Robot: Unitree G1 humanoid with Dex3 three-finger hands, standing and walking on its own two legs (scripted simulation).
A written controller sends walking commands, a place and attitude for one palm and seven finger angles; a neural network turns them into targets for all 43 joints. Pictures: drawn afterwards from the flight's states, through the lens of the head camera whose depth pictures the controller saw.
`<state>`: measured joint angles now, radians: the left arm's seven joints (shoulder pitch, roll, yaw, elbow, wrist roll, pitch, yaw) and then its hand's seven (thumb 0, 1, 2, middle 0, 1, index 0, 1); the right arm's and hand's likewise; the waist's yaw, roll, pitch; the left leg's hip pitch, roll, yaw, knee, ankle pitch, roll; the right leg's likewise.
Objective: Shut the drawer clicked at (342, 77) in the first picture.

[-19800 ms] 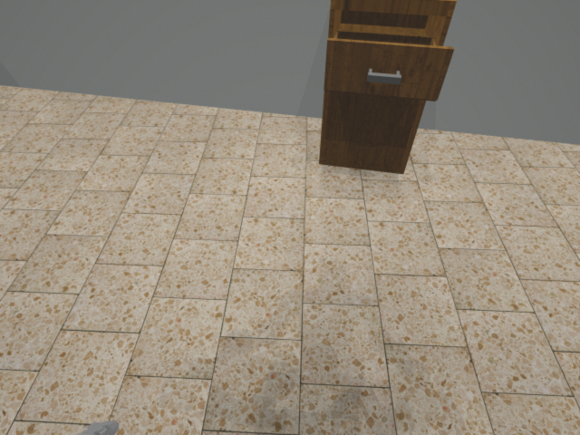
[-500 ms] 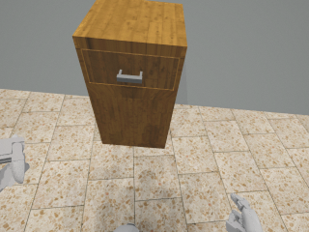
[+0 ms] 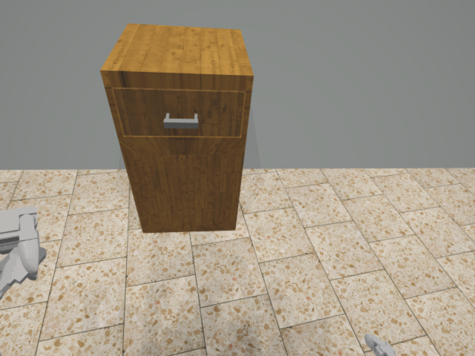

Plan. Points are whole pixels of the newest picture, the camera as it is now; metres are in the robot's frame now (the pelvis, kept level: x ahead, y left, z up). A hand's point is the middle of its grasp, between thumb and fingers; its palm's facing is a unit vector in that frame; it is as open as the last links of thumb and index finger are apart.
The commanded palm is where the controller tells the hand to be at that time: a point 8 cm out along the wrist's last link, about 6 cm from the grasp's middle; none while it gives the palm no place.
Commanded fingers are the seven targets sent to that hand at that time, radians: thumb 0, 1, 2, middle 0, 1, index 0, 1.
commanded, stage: stop stepping back and stand still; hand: left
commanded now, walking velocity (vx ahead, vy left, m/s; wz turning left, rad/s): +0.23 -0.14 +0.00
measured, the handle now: (181, 119) +0.84 +0.23 -0.06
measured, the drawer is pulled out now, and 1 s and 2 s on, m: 0.00 0.00 0.00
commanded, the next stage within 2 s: let the arm hang, fingers relaxed in 0.92 s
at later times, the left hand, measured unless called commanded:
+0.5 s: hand (11, 280) +0.15 +0.26 +0.18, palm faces +0.42 -0.80 -0.43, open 3.3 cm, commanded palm +0.08 +0.30 +0.20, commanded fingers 0.00 0.90 0.90 -1.40 -1.60 -1.40 -1.60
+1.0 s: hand (23, 262) +0.17 +0.26 +0.18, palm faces +0.33 -0.81 -0.49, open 3.2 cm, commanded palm none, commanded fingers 0.00 0.90 0.90 -1.40 -1.60 -1.40 -1.60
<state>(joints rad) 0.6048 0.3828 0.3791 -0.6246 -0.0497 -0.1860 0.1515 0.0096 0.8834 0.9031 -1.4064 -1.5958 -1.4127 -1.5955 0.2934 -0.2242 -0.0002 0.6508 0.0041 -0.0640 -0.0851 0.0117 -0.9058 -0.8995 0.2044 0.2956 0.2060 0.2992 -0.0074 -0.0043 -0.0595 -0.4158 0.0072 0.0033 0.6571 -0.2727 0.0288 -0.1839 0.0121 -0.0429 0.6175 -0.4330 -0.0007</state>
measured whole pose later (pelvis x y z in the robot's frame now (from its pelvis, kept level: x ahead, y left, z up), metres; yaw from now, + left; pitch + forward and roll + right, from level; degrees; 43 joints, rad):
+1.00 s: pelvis -0.02 +0.02 +0.02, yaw +1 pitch +0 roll -1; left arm 0.67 0.40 0.37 -0.61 -0.04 -0.22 0.14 0.01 0.89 0.90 -1.40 -1.60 -1.41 -1.60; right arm 0.17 -0.19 0.01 0.58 0.01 -0.09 -0.06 0.01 -0.91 -0.90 0.20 0.30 0.21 0.30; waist -0.01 0.00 0.05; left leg -0.27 0.02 0.03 0.49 -0.23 0.01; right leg -0.18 0.01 -0.03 0.45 -0.27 -0.01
